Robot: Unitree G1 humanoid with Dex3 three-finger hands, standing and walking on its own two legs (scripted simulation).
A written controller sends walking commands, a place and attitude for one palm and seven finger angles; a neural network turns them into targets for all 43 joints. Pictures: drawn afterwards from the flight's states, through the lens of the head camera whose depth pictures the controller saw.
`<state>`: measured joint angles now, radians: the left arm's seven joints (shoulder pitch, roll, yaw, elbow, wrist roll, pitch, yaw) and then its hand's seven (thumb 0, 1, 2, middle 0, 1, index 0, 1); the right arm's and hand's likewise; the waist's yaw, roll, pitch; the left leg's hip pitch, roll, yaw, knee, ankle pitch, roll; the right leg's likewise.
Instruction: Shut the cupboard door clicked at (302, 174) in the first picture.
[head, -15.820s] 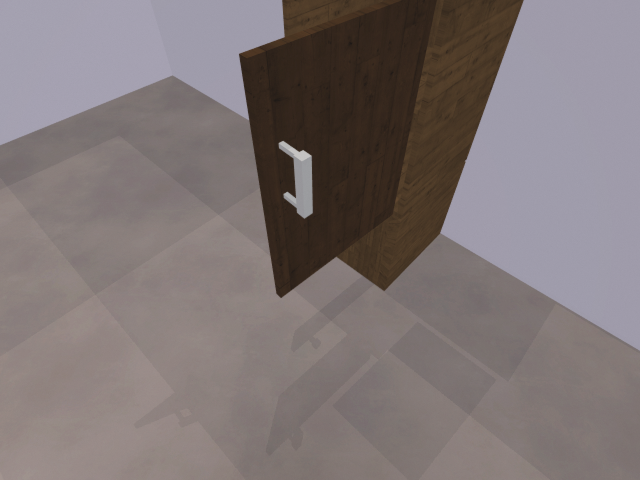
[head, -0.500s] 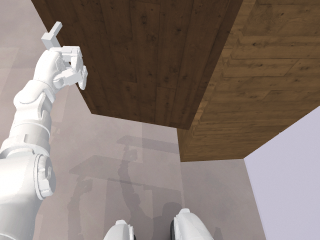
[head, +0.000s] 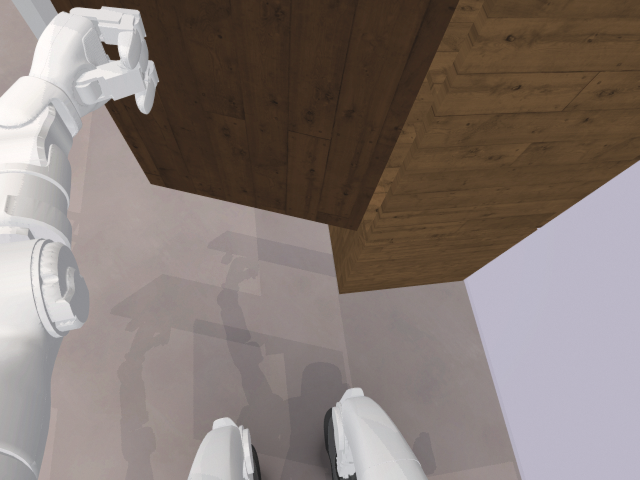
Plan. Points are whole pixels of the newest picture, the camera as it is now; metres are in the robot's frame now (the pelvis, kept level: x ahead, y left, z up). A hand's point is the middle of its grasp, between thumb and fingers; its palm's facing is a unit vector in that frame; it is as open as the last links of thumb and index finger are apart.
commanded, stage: push the door shut along its arc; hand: left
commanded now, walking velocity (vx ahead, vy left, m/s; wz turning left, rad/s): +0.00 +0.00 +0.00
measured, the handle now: (70, 35) +0.61 +0.20 +0.11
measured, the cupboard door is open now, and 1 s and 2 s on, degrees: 71 59 59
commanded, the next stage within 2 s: pull the fist back off the door in 0.62 s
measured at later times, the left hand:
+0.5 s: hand (171, 42) +0.59 +0.09 +0.12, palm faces -0.44 -0.90 -0.02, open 3.1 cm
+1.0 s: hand (203, 38) +0.61 +0.06 +0.10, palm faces -0.04 -1.00 -0.09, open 3.1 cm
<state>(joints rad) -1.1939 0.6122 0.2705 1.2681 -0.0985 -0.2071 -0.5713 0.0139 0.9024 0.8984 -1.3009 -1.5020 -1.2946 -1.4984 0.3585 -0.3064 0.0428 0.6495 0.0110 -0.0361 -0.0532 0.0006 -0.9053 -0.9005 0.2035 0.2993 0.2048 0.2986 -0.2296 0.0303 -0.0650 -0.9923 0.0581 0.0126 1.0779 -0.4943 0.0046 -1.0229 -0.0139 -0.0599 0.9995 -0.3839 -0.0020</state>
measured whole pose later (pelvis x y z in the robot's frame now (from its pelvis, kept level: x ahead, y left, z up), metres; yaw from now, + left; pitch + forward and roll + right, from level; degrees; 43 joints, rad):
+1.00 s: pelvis +0.01 +0.00 -0.01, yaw +0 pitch +28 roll -2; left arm -1.29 0.44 0.32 1.24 0.09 -0.26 0.03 0.02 0.89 0.90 -1.30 -1.50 -1.29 -1.50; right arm 0.45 -0.23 0.04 0.63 -0.09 -0.03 0.08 0.00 -0.91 -0.90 0.20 0.30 0.20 0.30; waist -0.26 0.07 -0.09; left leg -1.08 0.06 0.01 1.11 -0.52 0.00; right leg -1.12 -0.01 -0.06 1.04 -0.41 0.00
